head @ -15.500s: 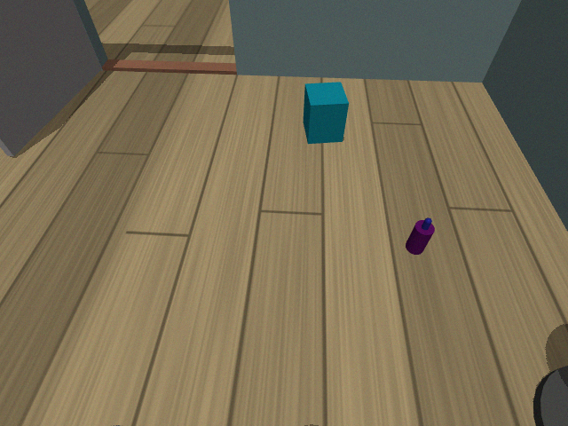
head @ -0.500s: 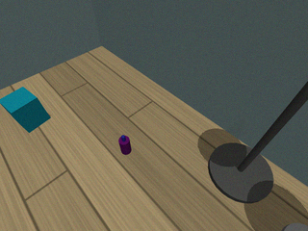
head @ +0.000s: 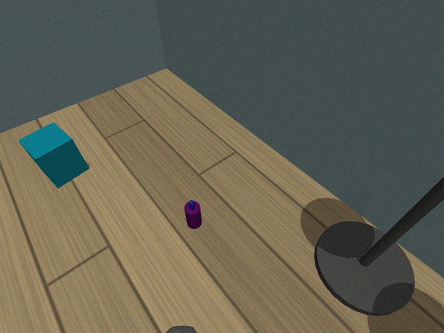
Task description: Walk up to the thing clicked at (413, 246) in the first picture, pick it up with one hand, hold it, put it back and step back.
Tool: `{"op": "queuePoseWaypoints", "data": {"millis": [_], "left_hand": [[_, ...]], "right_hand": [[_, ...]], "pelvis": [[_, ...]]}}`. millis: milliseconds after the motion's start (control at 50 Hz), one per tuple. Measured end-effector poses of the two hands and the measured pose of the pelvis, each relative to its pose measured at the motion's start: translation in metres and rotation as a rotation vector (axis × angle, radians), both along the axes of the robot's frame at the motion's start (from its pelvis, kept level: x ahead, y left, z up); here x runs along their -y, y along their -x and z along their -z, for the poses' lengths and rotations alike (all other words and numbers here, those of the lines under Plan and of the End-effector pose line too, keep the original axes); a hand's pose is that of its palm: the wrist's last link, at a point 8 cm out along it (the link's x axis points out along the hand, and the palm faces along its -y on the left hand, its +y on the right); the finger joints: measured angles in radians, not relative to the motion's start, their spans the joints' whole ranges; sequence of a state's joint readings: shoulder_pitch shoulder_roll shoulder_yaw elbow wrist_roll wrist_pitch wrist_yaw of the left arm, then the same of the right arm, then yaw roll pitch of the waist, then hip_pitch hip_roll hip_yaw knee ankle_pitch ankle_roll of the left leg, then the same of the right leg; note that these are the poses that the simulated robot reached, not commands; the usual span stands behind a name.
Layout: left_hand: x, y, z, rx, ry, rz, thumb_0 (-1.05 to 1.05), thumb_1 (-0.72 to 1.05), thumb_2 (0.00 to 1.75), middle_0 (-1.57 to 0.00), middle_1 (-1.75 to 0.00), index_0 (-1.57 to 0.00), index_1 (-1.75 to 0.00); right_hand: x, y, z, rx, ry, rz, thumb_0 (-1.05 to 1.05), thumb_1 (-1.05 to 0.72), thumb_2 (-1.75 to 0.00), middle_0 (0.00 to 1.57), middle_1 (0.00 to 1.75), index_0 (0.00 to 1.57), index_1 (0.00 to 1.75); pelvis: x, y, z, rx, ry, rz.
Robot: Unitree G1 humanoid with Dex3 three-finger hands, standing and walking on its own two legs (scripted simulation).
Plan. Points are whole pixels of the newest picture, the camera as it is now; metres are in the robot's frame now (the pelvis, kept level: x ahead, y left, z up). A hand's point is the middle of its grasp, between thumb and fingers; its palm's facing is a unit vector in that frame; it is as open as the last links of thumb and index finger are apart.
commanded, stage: walk up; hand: left
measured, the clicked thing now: (192, 212) +0.73 +0.18 -0.68
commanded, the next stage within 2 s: none
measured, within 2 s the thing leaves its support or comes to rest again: neither
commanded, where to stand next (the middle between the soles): +0.41 -0.02 m, yaw +1 degrees
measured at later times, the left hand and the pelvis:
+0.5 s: hand (101, 274) +0.25 +0.30 -0.15, palm faces -0.12 -0.93 -0.35, open 7.4 cm; pelvis +0.17 +0.03 -0.01, yaw -3 degrees
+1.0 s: hand (136, 222) +0.39 +0.25 -0.16, palm faces -0.03 -0.94 -0.35, open 7.4 cm; pelvis +0.33 -0.01 -0.02, yaw -2 degrees
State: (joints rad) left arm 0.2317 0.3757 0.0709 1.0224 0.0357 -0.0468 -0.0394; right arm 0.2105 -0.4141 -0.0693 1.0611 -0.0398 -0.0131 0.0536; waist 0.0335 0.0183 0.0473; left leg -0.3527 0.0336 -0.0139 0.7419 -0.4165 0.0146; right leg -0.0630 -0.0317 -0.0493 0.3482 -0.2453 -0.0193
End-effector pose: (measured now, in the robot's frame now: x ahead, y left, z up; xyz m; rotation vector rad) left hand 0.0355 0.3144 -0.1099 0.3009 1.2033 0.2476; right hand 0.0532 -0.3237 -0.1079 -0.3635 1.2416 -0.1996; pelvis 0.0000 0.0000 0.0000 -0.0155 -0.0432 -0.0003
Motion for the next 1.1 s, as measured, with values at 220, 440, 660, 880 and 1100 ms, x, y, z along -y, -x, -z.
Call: {"op": "queuePoseWaypoints", "data": {"millis": [220,440,660,880,1100], "left_hand": [[-0.059,-0.053,0.030,-0.099,0.000,0.029,0.01,0.91,0.90,-0.20,-0.30,-0.20,-0.30],[-0.041,-0.174,0.007,-0.027,0.021,0.136,0.01,0.91,0.90,-0.20,-0.30,-0.21,-0.30],[0.020,-0.313,-0.011,0.169,-0.022,0.178,0.01,0.91,0.90,-0.20,-0.30,-0.21,-0.30],[0.032,-0.335,-0.018,0.103,-0.010,0.124,0.01,0.90,0.90,-0.20,-0.30,-0.21,-0.30],[0.018,-0.364,0.036,-0.005,0.034,0.053,0.01,0.91,0.90,-0.20,-0.30,-0.21,-0.30]], "right_hand": [[-0.041,-0.053,-0.006,0.089,0.051,0.031,0.00,-0.91,-0.90,0.20,0.30,0.20,0.30],[-0.049,-0.084,-0.005,0.038,0.004,0.080,0.01,-0.90,-0.90,0.21,0.31,0.20,0.30],[-0.009,-0.180,0.034,0.026,-0.049,0.061,0.01,-0.91,-0.90,0.21,0.30,0.20,0.30],[0.013,-0.288,0.004,0.116,-0.026,0.001,0.00,-0.91,-0.90,0.21,0.30,0.20,0.30],[-0.009,-0.367,0.004,0.123,0.046,-0.051,0.01,-0.91,-0.90,0.20,0.30,0.20,0.30]], "pelvis": [[-0.044,-0.065,0.018,0.018,-0.013,0.002],[-0.040,-0.142,0.006,0.018,-0.040,0.035],[0.006,-0.228,0.022,0.024,-0.049,0.039],[0.019,-0.297,0.004,0.011,-0.023,0.044],[0.007,-0.346,0.024,0.011,-0.013,0.027]]}}
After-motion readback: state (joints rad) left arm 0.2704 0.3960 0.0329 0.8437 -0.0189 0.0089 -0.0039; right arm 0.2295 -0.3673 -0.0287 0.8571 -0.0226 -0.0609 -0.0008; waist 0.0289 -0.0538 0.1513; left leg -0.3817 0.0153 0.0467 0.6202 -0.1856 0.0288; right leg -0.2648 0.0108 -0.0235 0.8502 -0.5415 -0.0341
